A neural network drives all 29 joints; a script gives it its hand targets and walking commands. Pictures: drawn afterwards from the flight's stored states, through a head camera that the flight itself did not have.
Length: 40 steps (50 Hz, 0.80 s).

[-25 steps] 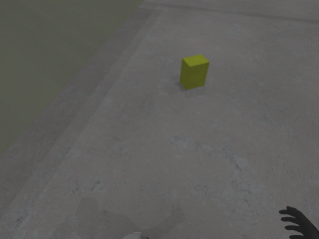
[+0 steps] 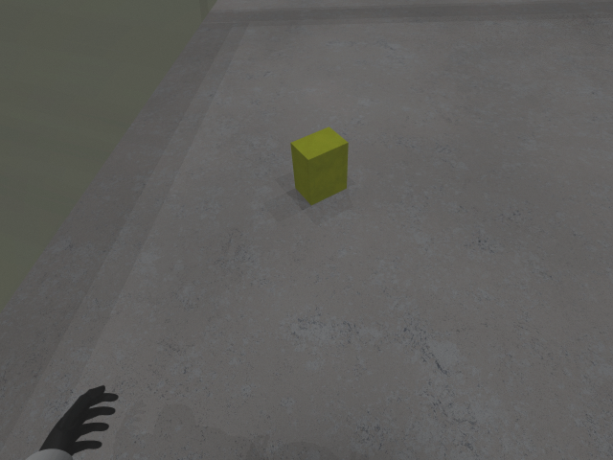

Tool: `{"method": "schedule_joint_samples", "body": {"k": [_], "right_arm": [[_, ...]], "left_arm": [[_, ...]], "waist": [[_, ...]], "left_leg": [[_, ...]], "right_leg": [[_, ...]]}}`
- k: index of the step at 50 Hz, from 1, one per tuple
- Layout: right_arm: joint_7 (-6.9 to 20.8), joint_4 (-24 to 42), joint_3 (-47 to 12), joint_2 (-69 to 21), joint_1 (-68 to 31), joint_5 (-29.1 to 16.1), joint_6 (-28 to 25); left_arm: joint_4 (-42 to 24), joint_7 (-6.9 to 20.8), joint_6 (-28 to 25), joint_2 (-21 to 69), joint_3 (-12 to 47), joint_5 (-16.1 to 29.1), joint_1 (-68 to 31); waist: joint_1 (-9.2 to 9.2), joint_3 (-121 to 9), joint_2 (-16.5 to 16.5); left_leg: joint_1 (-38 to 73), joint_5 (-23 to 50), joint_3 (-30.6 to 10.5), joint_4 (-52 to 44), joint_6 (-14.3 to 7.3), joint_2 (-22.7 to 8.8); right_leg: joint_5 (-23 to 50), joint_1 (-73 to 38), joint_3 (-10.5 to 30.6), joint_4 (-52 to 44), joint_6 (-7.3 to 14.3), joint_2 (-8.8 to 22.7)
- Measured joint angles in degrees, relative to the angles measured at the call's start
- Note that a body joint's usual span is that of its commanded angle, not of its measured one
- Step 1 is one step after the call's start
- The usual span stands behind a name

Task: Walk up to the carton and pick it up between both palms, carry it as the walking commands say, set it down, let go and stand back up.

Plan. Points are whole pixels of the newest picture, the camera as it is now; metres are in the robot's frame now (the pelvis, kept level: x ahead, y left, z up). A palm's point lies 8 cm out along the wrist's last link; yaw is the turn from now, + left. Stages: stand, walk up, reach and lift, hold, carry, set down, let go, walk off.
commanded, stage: walk up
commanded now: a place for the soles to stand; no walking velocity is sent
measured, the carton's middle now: (320, 166) +1.40 -0.05 -0.63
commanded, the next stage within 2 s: none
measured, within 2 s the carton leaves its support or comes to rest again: neither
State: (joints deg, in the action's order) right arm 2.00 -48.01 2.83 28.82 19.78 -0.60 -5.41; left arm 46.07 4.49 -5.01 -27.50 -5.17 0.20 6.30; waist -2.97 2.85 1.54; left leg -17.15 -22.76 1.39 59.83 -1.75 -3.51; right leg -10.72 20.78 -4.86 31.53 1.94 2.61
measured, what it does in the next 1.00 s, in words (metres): walks ahead: left foot, then right foot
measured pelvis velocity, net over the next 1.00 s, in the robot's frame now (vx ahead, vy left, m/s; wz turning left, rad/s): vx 0.43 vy -0.02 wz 0.06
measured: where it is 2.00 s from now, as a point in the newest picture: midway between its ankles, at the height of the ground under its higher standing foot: (325, 290)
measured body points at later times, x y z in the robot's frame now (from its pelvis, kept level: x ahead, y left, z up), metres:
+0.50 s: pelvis +0.22 +0.02 +0.00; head +0.23 +0.04 +0.45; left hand +0.30 +0.35 -0.10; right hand +0.35 -0.33 -0.06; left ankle +0.27 +0.13 -0.73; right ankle +0.26 -0.12 -0.68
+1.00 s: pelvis +0.43 -0.02 +0.01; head +0.45 -0.02 +0.46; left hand +0.45 +0.34 -0.07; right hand +0.58 -0.34 -0.09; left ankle +0.52 +0.11 -0.71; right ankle +0.41 -0.14 -0.73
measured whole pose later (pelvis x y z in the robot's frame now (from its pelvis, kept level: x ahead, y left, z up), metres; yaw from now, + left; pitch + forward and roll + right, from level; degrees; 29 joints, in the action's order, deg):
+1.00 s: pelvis +0.43 -0.02 +0.01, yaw +3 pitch +0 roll -1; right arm 4.2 -46.5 3.3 26.9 13.5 0.5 -4.9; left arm 45.5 3.8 -4.8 -29.1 -4.2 0.0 19.3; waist 3.8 2.3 1.7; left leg -25.8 -12.3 3.5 34.7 0.0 -3.9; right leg -16.6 10.9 -6.8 28.1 0.2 2.7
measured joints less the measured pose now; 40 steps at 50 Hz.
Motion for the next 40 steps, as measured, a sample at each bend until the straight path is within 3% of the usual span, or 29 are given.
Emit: {"method": "schedule_joint_samples", "body": {"k": [3, 9, 13, 16, 17, 20, 22, 28, 34, 36, 38, 40], "right_arm": [[0.55, 0.27, -0.29, -0.48, -1.52, 0.07, 0.0], [2.46, 0.64, 0.3, -1.44, -4.56, 1.3, 0.65], [2.98, 1.06, 0.75, -1.42, -6.77, 1.28, 0.6], [2.59, 2.14, 1.19, -0.87, -8.22, 1.69, -0.28], [2.11, 2.61, 1.56, -0.75, -8.78, 2.18, -0.76], [0.85, 3.75, 1.77, -1.57, -8.88, 1.05, -1.23], [0.45, 4.04, 1.57, -2.1, -7.54, 0.55, -0.99], [0.81, 3.54, 1.91, -0.82, -2.86, 1.35, -0.79], [1.41, 2.05, 1.85, 0.87, 0.19, 1.15, -0.06], [1.27, 1.72, 1.56, 0.98, 0.58, 1.2, 0.23], [0.73, 1.06, 1.04, 0.38, -0.36, 1.07, 0.73], [0.51, 0.8, 0.39, -0.11, -1.45, 0.7, 0.71]], "left_arm": [[-0.11, -0.73, -0.04, 0.67, 0.59, 0.23, 3.07], [-0.02, -0.26, -0.2, -0.99, 0.51, -0.04, 9.2], [0.63, -0.09, 0.03, -1.81, 0.63, -0.31, 11.83], [0.76, -0.46, 0.31, -2.02, 0.98, -0.29, 13.57], [0.84, -0.71, 0.54, -1.74, 1.14, -0.12, 13.64], [1.23, -1.43, 1.07, -0.59, 2.14, -0.2, 12.62], [1.24, -1.37, 1.02, -0.21, 2.35, -0.29, 11.74], [1.48, 0.5, 1.41, 0.29, 1.64, -0.85, 8.83], [1.87, 1.57, 1.03, -0.9, -0.1, -1.04, 6.34], [1.42, 0.91, 0.2, -1.57, -0.92, -1.29, 5.93], [0.58, -0.13, -0.43, -1.3, -0.72, -0.93, 6.14], [0.17, -0.86, -0.47, -0.68, -0.2, -0.36, 6.99]], "waist": [[1.79, -0.06, 1.47], [5.25, -0.45, 1.02], [6.78, -1.13, 0.18], [7.27, -1.92, -0.66], [7.01, -1.79, -1.23], [5.72, -1.02, -3.1], [4.89, -1.12, -4.28], [1.38, -1.5, -4.28], [-0.3, -2.51, -2.18], [0.0, -2.38, -1.16], [0.77, -1.59, -0.07], [1.94, -1.12, 0.96]], "left_leg": [[-6.56, 4.02, -0.35, -0.79, 0.65, -0.89], [-11.85, 10.82, 1.1, -19.0, 2.48, -2.37], [-10.74, 14.87, 2.54, -26.62, 1.84, -1.7], [-7.0, 14.82, 3.25, -30.72, -0.18, -0.12], [-7.41, 16.81, 3.5, -29.12, -0.56, 0.33], [-6.01, 12.89, 4.45, -25.87, -0.25, 1.03], [-3.26, 11.48, 5.15, -27.49, 0.17, 1.16], [3.08, 8.77, 6.19, -30.69, 0.71, 0.67], [7.05, 2.97, 5.99, -28.7, 2.22, -1.15], [5.28, -0.89, 4.6, -20.89, 0.92, -2.27], [0.29, -2.65, 0.6, -7.82, -0.1, -0.62], [-4.03, -0.34, -0.45, -1.41, -0.3, 0.22]], "right_leg": [[0.53, -4.34, -1.28, -3.55, -0.2, -0.5], [-2.96, -10.51, -3.02, -6.98, -0.36, -1.13], [-6.88, -13.93, -3.94, -6.55, -1.47, -1.18], [-12.3, -14.08, -3.83, -0.78, -1.86, -0.34], [-13.5, -11.64, -3.13, 5.94, -1.09, 0.47], [-14.14, -2.18, 2.65, 25.88, -0.01, -0.43], [-12.54, 2.54, 3.73, 28.86, -0.14, 0.13], [-7.17, 8.79, 3.11, 15.16, -1.74, 3.58], [-0.85, 4.31, 1.39, 2.78, -1.53, 2.4], [1.04, 2.38, 1.12, 1.95, -1.17, 0.86], [-0.61, 1.53, 0.41, 4.07, -1.16, 0.34], [-1.93, -1.18, 0.01, 2.04, -1.19, -0.01]]}}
